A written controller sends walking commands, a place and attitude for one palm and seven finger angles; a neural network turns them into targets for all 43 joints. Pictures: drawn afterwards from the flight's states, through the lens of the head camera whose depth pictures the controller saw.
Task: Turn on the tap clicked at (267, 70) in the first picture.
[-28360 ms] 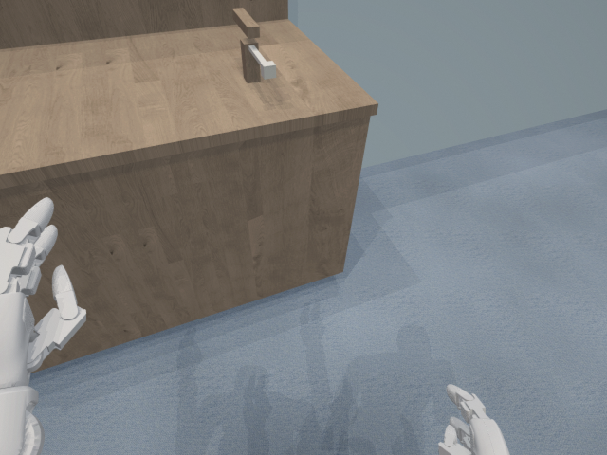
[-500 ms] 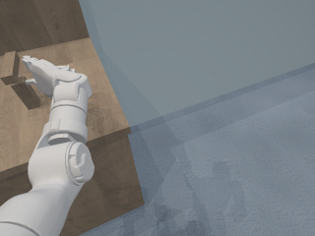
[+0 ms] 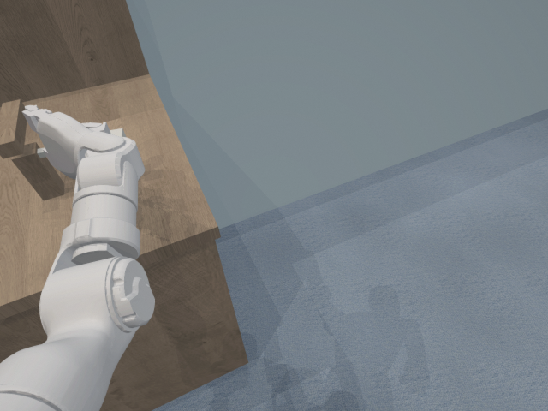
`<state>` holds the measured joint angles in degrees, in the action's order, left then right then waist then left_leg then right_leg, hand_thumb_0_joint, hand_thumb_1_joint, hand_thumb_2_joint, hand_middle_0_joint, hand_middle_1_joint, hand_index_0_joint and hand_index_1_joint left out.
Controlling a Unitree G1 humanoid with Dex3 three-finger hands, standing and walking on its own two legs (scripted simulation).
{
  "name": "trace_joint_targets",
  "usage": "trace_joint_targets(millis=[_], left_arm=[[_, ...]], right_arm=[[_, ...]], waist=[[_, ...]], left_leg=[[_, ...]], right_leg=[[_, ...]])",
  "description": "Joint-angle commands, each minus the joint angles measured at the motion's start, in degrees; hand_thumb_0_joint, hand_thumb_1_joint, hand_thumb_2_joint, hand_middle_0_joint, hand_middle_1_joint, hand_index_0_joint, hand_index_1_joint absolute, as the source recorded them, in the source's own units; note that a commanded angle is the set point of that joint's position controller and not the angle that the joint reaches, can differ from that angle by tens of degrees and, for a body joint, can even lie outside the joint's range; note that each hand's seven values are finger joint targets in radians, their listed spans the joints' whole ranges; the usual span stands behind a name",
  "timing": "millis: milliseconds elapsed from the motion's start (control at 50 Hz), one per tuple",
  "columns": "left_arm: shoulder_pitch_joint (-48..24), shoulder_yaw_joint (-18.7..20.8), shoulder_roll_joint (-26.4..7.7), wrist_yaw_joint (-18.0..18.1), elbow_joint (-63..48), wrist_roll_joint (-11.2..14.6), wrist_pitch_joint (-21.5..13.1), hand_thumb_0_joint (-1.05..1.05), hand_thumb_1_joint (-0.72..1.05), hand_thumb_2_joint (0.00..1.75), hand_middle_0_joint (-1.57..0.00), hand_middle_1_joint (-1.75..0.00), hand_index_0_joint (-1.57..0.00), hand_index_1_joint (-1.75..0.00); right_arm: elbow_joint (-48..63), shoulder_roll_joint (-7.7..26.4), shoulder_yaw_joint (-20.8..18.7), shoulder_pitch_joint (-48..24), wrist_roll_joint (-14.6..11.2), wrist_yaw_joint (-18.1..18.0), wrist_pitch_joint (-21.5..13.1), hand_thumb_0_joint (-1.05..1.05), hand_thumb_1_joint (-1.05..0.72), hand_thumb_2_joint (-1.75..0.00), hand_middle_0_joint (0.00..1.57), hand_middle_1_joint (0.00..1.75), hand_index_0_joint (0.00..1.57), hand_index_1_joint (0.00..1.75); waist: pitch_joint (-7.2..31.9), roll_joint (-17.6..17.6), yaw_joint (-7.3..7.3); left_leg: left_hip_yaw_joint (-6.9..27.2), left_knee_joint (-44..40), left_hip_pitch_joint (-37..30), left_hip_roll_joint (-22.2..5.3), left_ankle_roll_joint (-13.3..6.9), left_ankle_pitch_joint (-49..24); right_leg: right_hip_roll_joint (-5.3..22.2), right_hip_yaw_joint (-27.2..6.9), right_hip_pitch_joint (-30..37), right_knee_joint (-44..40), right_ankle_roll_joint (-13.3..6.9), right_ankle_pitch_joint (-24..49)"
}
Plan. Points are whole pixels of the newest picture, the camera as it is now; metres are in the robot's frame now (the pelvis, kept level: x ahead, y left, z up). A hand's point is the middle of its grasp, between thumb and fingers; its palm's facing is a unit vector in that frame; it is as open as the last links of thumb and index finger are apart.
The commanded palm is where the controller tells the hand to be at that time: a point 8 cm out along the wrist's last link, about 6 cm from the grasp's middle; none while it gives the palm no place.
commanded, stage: draw the hand back beside the body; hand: left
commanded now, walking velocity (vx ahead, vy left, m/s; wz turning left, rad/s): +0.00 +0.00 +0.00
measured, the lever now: (118, 140) +0.55 +0.27 +0.14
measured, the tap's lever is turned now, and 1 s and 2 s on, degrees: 79 79 79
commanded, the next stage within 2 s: step back with the hand held close in 1.44 s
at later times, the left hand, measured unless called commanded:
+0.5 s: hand (74, 198) +0.33 +0.23 +0.21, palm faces +0.34 -0.92 -0.20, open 7.7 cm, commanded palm +0.29 +0.27 +0.20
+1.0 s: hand (21, 287) +0.23 +0.26 +0.17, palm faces +0.32 -0.91 -0.28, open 7.5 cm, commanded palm +0.18 +0.30 +0.19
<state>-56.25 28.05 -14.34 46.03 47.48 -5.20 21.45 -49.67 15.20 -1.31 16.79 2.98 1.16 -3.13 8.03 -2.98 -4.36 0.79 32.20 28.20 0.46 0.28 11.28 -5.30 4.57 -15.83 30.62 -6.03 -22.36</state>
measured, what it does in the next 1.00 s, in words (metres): stands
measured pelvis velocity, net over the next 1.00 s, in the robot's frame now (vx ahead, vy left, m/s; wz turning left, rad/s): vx -0.02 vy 0.04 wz -0.06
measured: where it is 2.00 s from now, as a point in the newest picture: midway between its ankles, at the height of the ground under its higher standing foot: outside the picture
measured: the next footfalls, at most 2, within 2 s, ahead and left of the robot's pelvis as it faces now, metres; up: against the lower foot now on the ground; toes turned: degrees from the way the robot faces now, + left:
none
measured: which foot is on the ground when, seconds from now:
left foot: down 0.00-1.00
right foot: down 0.00-1.00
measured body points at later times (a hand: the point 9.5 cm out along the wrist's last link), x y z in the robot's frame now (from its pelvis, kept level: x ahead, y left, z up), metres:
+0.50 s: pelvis -0.02 +0.02 +0.01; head -0.03 -0.01 +0.46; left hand +0.30 +0.27 +0.22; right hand +0.16 -0.24 -0.08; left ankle +0.05 +0.13 -0.73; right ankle -0.08 -0.04 -0.73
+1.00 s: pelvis -0.02 +0.04 +0.02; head -0.05 +0.02 +0.47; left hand +0.21 +0.31 +0.19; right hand +0.14 -0.20 -0.08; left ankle +0.05 +0.13 -0.73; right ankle -0.08 -0.04 -0.73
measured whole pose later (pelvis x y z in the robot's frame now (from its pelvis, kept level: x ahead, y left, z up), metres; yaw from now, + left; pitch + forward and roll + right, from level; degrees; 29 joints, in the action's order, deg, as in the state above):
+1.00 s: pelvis -0.02 +0.04 +0.02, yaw -3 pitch -5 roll -1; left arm 12.3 13.1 -18.1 6.0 -10.6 5.0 -6.0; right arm -39.1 14.4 1.0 10.2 -0.4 -2.3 -2.7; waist -1.2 -4.2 2.2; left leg -2.9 20.6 9.9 0.7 -2.5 5.7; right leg -4.5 0.4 2.3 17.0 -3.5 -14.2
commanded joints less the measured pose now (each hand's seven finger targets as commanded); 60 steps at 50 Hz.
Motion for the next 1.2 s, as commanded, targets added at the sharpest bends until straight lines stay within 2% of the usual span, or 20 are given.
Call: trace_joint_targets(millis=[0, 40, 80, 100, 140, 160, 180, 220, 260, 300, 340, 420, 460, 500, 600, 680, 820, 980, 1120, 1180], left_arm=[[-20.32, -7.56, -16.02, -14.61, -22.51, 0.15, -4.83, 0.00, 0.90, 0.90, -0.15, -0.16, -0.15, -0.16], [-13.40, -9.61, -13.23, -20.75, -29.42, 3.47, -5.89, 0.00, 0.90, 0.90, -0.16, -0.16, -0.16, -0.16], [-1.70, -9.97, -11.28, -27.09, -32.30, 7.50, -7.50, 0.00, 0.90, 0.90, -0.16, -0.17, -0.16, -0.17], [2.88, -7.51, -13.07, -28.97, -33.31, 9.33, -7.75, 0.00, 0.90, 0.90, -0.16, -0.17, -0.16, -0.17], [7.47, -5.36, -13.78, -29.17, -36.86, 11.59, -6.69, 0.00, 0.90, 0.90, -0.16, -0.18, -0.16, -0.18], [13.01, -6.88, -22.93, -32.63, -34.86, 9.34, -12.08, 0.00, 0.90, 0.90, -0.16, -0.18, -0.16, -0.18], [14.17, -7.09, -22.05, -34.38, -35.48, 9.68, -15.65, 0.00, 0.90, 0.90, -0.16, -0.19, -0.16, -0.19], [12.55, -7.20, -23.90, -36.18, -42.68, 9.88, -20.36, 0.00, 0.90, 0.90, -0.16, -0.19, -0.16, -0.19], [10.83, -7.60, -24.07, -37.13, -49.20, 9.33, -24.47, 0.00, 0.90, 0.90, -0.17, -0.20, -0.17, -0.20], [11.80, -7.48, -23.49, -37.28, -53.64, 9.09, -27.03, 0.00, 0.90, 0.90, -0.17, -0.20, -0.17, -0.20], [14.08, -11.07, -19.06, -37.41, -56.10, 9.07, -28.59, 0.00, 0.90, 0.90, -0.17, -0.21, -0.17, -0.21], [21.15, -17.55, -11.65, -37.98, -51.52, 9.10, -28.98, 0.00, 0.90, 0.90, -0.17, -0.22, -0.17, -0.22], [25.43, -16.48, -12.71, -38.16, -48.30, 9.46, -28.78, 0.00, 0.90, 0.90, -0.18, -0.23, -0.18, -0.23], [27.80, -15.01, -14.06, -38.71, -49.16, 9.57, -29.07, 0.00, 0.90, 0.90, -0.18, -0.23, -0.18, -0.23], [34.51, -9.59, -18.03, -39.20, -58.14, 9.99, -30.06, 0.00, 0.90, 0.90, -0.18, -0.25, -0.18, -0.25], [39.90, -8.54, -18.04, -39.19, -63.61, 10.26, -30.14, 0.00, 0.90, 0.90, -0.19, -0.26, -0.19, -0.26], [49.89, -11.51, -13.68, -39.51, -66.50, 10.17, -30.24, 0.00, 0.90, 0.90, -0.19, -0.28, -0.19, -0.28], [62.54, -8.10, -15.61, -38.93, -75.07, 10.03, -31.91, 0.00, 0.90, 0.90, -0.20, -0.30, -0.20, -0.30], [74.44, -5.90, -15.55, -38.73, -79.78, 9.96, -32.33, 0.00, 0.90, 0.90, -0.20, -0.30, -0.20, -0.30], [71.99, -7.67, -14.12, -38.54, -80.63, 9.63, -32.47, 0.00, 0.90, 0.90, -0.20, -0.30, -0.20, -0.30]], right_arm=[[9.16, 8.76, -2.88, -0.36, -2.17, -3.40, -0.44, 0.00, -0.90, -0.90, 0.20, 0.30, 0.20, 0.30], [11.14, 7.68, -2.42, -1.49, -3.25, -4.19, 0.24, 0.00, -0.90, -0.90, 0.20, 0.30, 0.20, 0.30], [12.77, 7.18, -1.65, -2.99, -4.07, -4.67, 0.42, 0.00, -0.90, -0.90, 0.20, 0.30, 0.20, 0.30], [13.61, 7.02, -1.29, -4.06, -4.58, -5.06, 0.63, 0.00, -0.90, -0.90, 0.20, 0.30, 0.20, 0.30], [15.11, 6.11, -0.45, -7.26, -5.48, -5.57, 1.18, 0.00, -0.90, -0.90, 0.20, 0.30, 0.20, 0.30], [15.07, 8.40, -1.00, -7.75, -4.96, -4.14, 1.22, 0.00, -0.90, -0.90, 0.20, 0.30, 0.20, 0.30], [16.00, 8.16, -0.92, -8.32, -5.07, -3.58, 1.19, 0.00, -0.90, -0.90, 0.20, 0.30, 0.20, 0.30], [17.41, 8.15, -0.82, -10.38, -5.15, -3.62, 0.89, 0.00, -0.90, -0.90, 0.20, 0.30, 0.20, 0.30], [18.75, 7.73, -0.79, -11.73, -5.04, -3.71, 0.04, 0.00, -0.90, -0.90, 0.20, 0.30, 0.20, 0.30], [19.53, 7.52, -1.03, -12.40, -4.86, -3.67, -0.91, 0.00, -0.90, -0.90, 0.20, 0.30, 0.20, 0.30], [19.51, 7.08, -1.05, -12.44, -4.90, -3.70, -1.89, 0.00, -0.90, -0.90, 0.20, 0.30, 0.20, 0.30], [18.37, 6.78, -1.07, -12.22, -5.08, -3.77, -2.20, 0.00, -0.90, -0.90, 0.20, 0.30, 0.20, 0.30], [18.20, 6.82, -0.77, -12.81, -5.11, -4.01, -1.53, 0.00, -0.90, -0.90, 0.20, 0.30, 0.20, 0.30], [18.64, 6.64, -0.51, -13.96, -5.08, -4.25, -0.96, 0.00, -0.90, -0.90, 0.20, 0.30, 0.20, 0.30], [20.10, 5.46, 0.26, -16.05, -4.60, -4.06, -0.23, 0.00, -0.90, -0.90, 0.20, 0.30, 0.20, 0.30], [20.88, 4.87, 0.55, -16.98, -4.22, -4.07, -0.55, 0.00, -0.90, -0.90, 0.20, 0.30, 0.20, 0.30], [20.71, 5.05, 0.17, -16.88, -3.90, -4.11, -1.90, 0.00, -0.90, -0.90, 0.20, 0.30, 0.20, 0.30], [20.65, 5.15, -0.36, -16.78, -3.31, -4.00, -3.82, 0.00, -0.90, -0.90, 0.20, 0.30, 0.20, 0.30], [20.40, 4.76, -0.66, -16.23, -3.01, -3.69, -5.05, 0.00, -0.90, -0.90, 0.20, 0.30, 0.20, 0.30], [20.08, 4.69, -0.59, -16.11, -3.01, -3.78, -5.50, 0.00, -0.90, -0.90, 0.20, 0.30, 0.20, 0.30]], waist=[[20.58, 5.77, 0.13], [20.75, 3.42, 1.91], [16.58, 6.16, 3.37], [14.65, 7.69, 4.55], [10.21, 5.61, 6.62], [1.82, 3.34, 4.45], [-0.06, 3.88, 4.81], [0.22, 1.19, 4.80], [5.11, 1.26, 4.41], [9.86, 1.28, 4.56], [10.87, -1.93, 4.13], [4.86, -0.18, 3.15], [0.81, 4.86, 3.69], [0.83, 6.87, 4.45], [4.77, 1.22, 6.44], [1.75, -1.37, 6.59], [-3.62, 0.28, 6.06], [-1.90, -0.60, 7.04], [-5.17, -1.42, 7.12], [-6.66, -1.60, 6.18]], left_leg=[[-1.16, 0.23, -16.56, 0.78, -2.99, -17.30], [-1.14, -0.93, -19.49, 0.79, -2.94, -19.42], [-1.08, -2.03, -19.91, 0.63, -2.92, -18.86], [-1.21, -2.72, -18.99, 0.53, -2.96, -16.79], [-1.21, -4.69, -18.76, 0.25, -2.94, -13.61], [-2.04, -6.37, -18.77, -0.31, -2.52, -10.23], [-2.14, -6.52, -18.78, -0.16, -2.71, -9.01], [-2.41, -6.34, -20.59, 0.05, -2.87, -8.78], [-2.36, -5.49, -23.64, 0.43, -2.90, -11.88], [-2.37, -5.14, -27.09, 0.45, -2.88, -14.38], [-1.99, -5.47, -31.49, 0.08, -2.66, -16.17], [-1.77, -7.13, -31.63, -0.20, -2.78, -10.31], [-1.49, -8.44, -28.54, -0.13, -3.17, -6.50], [-1.61, -8.93, -27.26, 0.20, -3.28, -6.24], [-1.44, -9.76, -29.83, -0.09, -2.59, -10.66], [-1.55, -10.61, -30.29, -0.64, -2.29, -10.40], [-0.76, -12.64, -30.67, -1.15, -2.20, -6.14], [-0.08, -13.22, -31.70, -1.37, -2.02, -6.93], [0.37, -13.26, -30.01, -1.65, -1.46, -6.20], [0.41, -13.33, -29.94, -1.58, -1.53, -4.24]], right_leg=[[6.98, -6.84, 10.29, -3.30, 9.99, 54.21], [6.33, -6.47, 12.73, -3.51, 9.26, 56.41], [5.78, -6.24, 13.47, -4.24, 9.46, 57.52], [5.87, -6.38, 13.91, -4.76, 9.74, 56.13], [5.58, -5.91, 13.03, -6.56, 8.84, 46.76], [6.02, -7.05, 7.02, -8.85, 9.91, 42.14], [5.48, -7.15, 5.59, -10.07, 9.69, 38.19], [5.83, -8.10, 5.63, -10.94, 9.22, 37.38], [5.77, -8.68, 6.98, -10.13, 9.76, 42.96], [5.47, -8.58, 7.52, -9.23, 10.19, 45.97], [4.22, -7.56, 5.01, -9.60, 8.85, 40.39], [3.06, -6.83, 1.10, -12.59, 7.71, 28.09], [3.25, -6.94, 1.28, -13.97, 7.82, 24.24], [3.82, -7.12, 3.34, -14.18, 7.98, 25.62], [4.08, -6.92, 8.17, -14.17, 6.98, 29.58], [3.46, -6.73, 7.51, -15.98, 6.10, 25.62], [2.58, -5.96, 4.89, -18.67, 5.46, 16.00], [2.77, -5.80, 6.73, -18.85, 5.04, 16.03], [2.88, -5.35, 6.36, -19.19, 4.88, 14.58], [2.83, -5.42, 4.94, -19.49, 5.06, 13.03]])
